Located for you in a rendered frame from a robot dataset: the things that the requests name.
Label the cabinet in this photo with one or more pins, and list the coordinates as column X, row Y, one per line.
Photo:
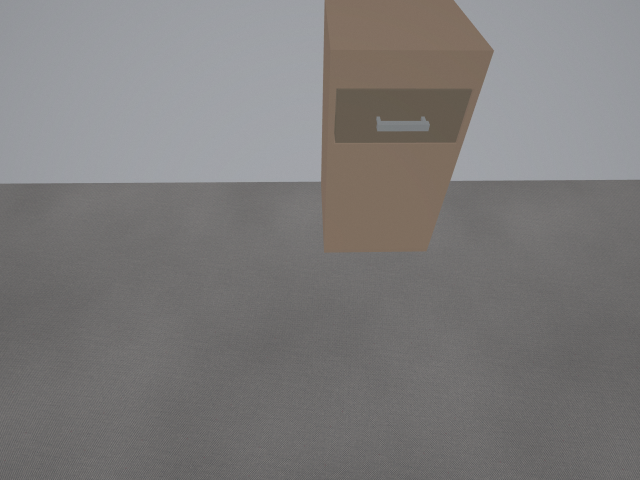
column 386, row 197

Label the handle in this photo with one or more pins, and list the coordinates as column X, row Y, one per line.
column 422, row 125

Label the drawer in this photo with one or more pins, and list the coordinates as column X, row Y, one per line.
column 356, row 110

